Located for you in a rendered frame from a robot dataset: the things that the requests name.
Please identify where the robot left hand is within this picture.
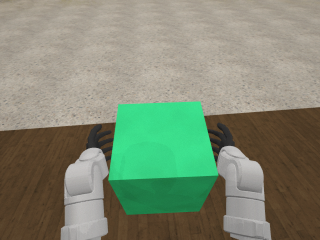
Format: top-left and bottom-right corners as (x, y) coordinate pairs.
(86, 124), (114, 161)

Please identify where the carton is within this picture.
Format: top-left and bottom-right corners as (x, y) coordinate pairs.
(108, 101), (219, 215)

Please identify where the robot left forearm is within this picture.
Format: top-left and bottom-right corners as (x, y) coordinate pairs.
(60, 147), (109, 240)

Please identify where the robot right hand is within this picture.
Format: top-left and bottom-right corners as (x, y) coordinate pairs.
(207, 122), (235, 162)

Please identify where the robot right forearm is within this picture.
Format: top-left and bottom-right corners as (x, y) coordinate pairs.
(217, 146), (272, 240)

